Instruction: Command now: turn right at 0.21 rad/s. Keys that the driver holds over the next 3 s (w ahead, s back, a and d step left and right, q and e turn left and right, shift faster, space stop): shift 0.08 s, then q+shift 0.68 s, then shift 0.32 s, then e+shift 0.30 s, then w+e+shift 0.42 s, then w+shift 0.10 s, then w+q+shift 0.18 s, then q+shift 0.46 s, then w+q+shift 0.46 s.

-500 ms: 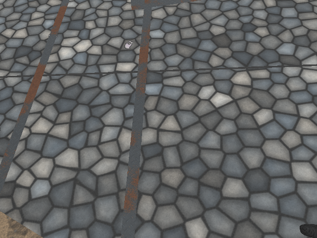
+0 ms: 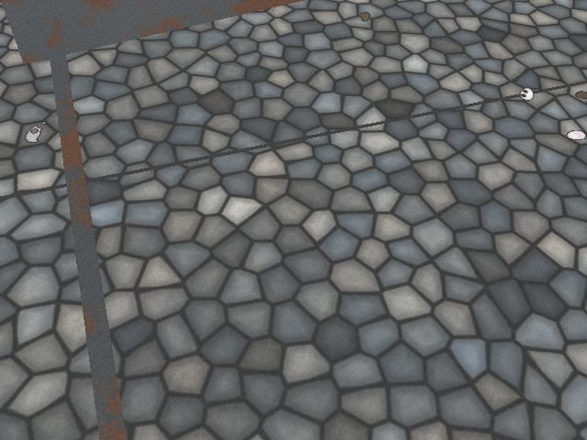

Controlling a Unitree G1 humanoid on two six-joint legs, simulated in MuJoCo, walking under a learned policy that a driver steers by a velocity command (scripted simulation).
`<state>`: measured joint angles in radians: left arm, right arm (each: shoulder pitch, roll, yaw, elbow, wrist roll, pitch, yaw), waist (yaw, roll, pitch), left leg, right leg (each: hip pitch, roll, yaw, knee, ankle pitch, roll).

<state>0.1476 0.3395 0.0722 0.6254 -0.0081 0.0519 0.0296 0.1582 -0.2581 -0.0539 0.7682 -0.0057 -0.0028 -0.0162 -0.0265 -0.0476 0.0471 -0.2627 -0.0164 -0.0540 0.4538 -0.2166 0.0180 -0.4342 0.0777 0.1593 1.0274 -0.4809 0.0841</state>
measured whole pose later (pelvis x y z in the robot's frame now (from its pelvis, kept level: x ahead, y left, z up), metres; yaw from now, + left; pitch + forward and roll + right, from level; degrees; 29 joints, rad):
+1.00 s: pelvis +0.05 +0.03 -0.01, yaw +38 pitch +1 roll -1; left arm 0.14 0.31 0.08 0.70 0.00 -0.03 0.00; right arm 0.13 -0.32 -0.06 0.58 0.01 0.06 -0.03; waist 0.01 0.01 0.03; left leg -0.27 -0.17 -0.30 0.57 -0.29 0.05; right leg -0.31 0.04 0.08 0.54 -0.21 0.04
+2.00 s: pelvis +0.35 +0.00 -0.03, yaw +1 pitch +0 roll +0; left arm 0.19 0.29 0.04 0.67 -0.02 -0.05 -0.06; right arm 0.37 -0.30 -0.04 0.79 0.06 -0.10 -0.01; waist -0.04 0.02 0.08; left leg -0.25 0.12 -0.06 1.32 -0.35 0.03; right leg -0.45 0.05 -0.10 0.74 -0.29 -0.09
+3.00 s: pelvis +0.91 +0.00 +0.00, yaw +49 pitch +0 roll -1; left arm 0.35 0.31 0.07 0.71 0.00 -0.10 0.01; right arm 0.21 -0.33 -0.05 0.55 0.03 -0.01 0.01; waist 0.07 0.05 -0.01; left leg -0.74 0.05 -0.08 1.30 -0.21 0.02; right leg -0.10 0.03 -0.03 0.39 -0.30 -0.01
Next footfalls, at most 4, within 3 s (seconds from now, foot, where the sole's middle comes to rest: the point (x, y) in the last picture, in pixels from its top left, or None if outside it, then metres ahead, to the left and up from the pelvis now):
0.14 right None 0.02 -0.15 -0.78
0.48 left None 0.03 0.12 -0.78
1.00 right None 0.18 -0.03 -0.78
1.34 left None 0.00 0.15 -0.78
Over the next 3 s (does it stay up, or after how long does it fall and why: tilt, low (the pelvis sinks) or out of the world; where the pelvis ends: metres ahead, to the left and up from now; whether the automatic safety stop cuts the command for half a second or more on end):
stays up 0.91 0.00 0.00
